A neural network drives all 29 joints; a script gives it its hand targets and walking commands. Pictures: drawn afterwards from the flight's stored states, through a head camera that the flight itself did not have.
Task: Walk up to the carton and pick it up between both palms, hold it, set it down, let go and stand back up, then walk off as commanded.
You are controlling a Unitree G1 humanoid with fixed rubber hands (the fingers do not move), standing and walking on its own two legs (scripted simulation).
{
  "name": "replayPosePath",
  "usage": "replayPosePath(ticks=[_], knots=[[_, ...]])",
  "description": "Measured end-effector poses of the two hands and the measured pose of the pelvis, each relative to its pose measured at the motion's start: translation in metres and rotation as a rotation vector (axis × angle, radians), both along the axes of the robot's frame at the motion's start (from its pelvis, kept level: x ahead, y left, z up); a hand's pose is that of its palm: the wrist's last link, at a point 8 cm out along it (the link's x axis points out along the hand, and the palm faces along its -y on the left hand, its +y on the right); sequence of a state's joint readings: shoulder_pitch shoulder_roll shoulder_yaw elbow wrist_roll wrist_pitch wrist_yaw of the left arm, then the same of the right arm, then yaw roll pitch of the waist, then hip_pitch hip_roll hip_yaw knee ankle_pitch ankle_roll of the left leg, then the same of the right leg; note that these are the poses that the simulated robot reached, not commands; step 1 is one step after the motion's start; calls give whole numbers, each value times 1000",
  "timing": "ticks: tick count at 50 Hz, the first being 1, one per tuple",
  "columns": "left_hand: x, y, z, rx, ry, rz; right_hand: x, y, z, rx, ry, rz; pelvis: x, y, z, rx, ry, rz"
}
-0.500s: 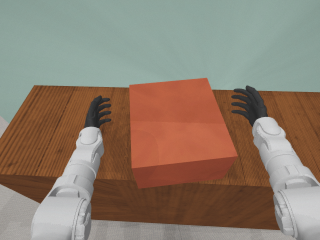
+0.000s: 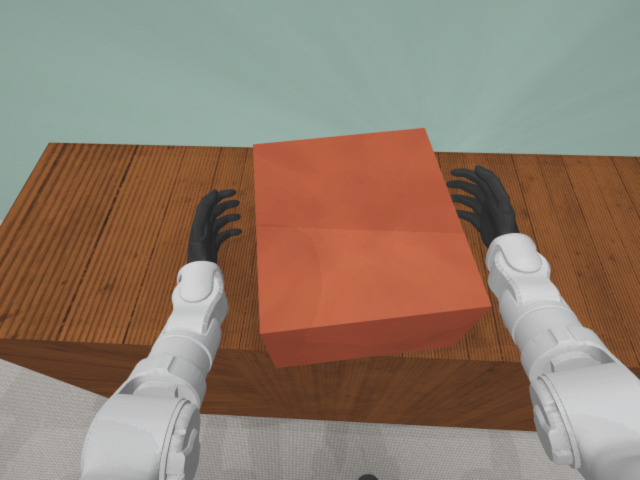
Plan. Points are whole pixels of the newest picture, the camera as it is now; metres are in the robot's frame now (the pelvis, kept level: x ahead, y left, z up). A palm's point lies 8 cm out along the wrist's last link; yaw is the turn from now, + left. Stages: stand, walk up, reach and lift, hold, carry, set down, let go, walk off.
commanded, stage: reach and lift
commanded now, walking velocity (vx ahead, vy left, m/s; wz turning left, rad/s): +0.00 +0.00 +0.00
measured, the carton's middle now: (352, 244) +0.43 -0.02 +0.01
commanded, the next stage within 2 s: none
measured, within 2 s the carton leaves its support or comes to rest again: leaves its support in 1.62 s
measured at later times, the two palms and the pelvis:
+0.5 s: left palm (222, 255) +0.41 +0.15 +0.02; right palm (485, 227) +0.43 -0.19 +0.04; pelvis +0.00 +0.00 +0.00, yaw +0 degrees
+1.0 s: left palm (222, 258) +0.40 +0.15 +0.01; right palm (475, 228) +0.43 -0.18 +0.04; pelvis +0.00 +0.00 +0.00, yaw +0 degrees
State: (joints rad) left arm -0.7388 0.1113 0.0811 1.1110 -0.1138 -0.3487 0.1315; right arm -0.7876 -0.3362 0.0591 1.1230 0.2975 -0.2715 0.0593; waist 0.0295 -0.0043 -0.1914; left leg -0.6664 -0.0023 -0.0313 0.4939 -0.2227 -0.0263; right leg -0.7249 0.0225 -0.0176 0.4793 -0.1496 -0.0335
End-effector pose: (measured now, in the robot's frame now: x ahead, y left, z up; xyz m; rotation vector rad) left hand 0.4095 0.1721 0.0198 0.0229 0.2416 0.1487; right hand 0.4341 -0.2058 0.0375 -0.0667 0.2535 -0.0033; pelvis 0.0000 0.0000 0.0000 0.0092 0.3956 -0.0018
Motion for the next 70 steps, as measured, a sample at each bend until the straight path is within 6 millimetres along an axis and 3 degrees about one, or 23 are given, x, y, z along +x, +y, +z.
replayPosePath(ticks=[8, 38, 51, 70], knots=[[-3, -20, -2, -43, 4, -22, 0, 15, 0, 29, -7, -4, -1, 0, 0, 0, -1, 0], [-4, -23, -3, -59, 4, 21, 1, 14, 0, 13, -9, -28, -1, 0, 0, 0, -2, 0], [-7, -22, -5, -140, -2, 94, 0, 26, -2, -10, -13, 1, -1, 0, 0, 0, -2, 0], [-10, -21, -3, -129, -32, 91, -3, 28, 1, -40, -38, 12, -3, -1, 0, 1, -4, 0]])
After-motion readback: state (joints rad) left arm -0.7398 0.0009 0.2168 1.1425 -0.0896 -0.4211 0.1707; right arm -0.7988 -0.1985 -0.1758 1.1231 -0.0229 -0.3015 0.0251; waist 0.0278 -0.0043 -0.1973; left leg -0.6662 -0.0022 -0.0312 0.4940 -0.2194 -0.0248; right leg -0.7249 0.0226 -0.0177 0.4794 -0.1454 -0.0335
